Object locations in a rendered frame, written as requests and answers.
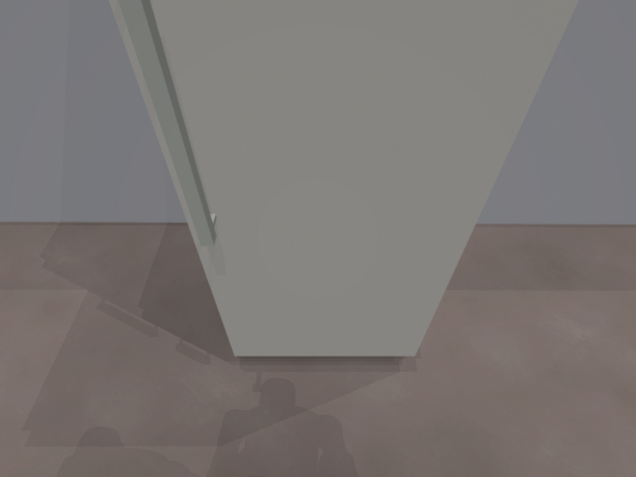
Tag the handle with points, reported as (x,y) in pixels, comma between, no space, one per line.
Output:
(144,34)

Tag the fridge door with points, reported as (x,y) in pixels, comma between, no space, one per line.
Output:
(347,148)

